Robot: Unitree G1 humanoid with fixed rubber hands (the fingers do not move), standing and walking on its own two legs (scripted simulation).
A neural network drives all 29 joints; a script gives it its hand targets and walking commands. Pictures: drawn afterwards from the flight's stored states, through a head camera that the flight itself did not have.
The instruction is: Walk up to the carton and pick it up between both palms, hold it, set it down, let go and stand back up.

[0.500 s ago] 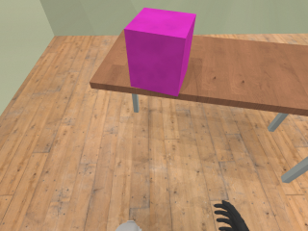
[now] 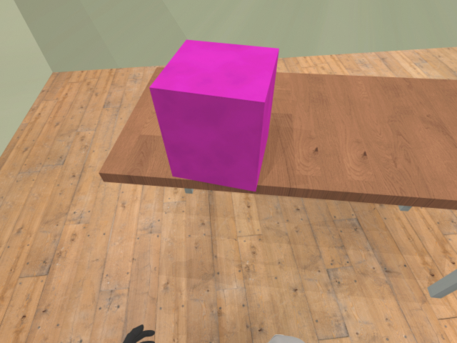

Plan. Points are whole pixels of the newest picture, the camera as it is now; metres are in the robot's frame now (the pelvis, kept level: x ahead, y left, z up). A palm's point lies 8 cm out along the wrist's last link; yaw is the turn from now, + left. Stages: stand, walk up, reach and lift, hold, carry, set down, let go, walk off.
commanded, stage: walk up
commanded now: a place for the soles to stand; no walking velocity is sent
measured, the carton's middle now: (221, 117) +0.57 +0.01 +0.08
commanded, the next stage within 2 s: none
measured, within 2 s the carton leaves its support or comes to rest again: neither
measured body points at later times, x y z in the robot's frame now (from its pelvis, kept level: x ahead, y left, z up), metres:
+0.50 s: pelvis +0.04 +0.03 +0.01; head +0.05 +0.06 +0.46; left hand +0.15 +0.26 -0.12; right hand +0.18 -0.18 -0.09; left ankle +0.07 +0.12 -0.72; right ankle +0.09 -0.11 -0.72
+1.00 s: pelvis +0.03 +0.00 +0.01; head +0.05 +0.00 +0.46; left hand +0.17 +0.23 -0.10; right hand +0.16 -0.23 -0.10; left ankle +0.07 +0.12 -0.72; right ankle +0.09 -0.11 -0.72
